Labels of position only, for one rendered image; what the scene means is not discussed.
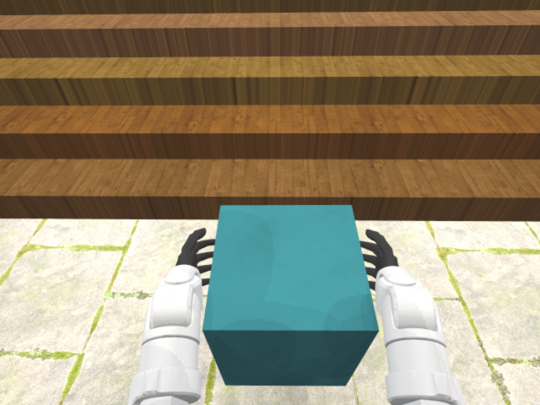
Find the robot right hand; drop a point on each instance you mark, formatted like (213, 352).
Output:
(383, 254)

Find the robot right forearm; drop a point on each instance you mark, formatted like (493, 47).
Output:
(418, 364)

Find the robot left hand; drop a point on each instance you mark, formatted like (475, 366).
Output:
(189, 251)

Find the carton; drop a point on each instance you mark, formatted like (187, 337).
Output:
(289, 301)

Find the robot left forearm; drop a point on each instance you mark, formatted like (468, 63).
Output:
(167, 373)

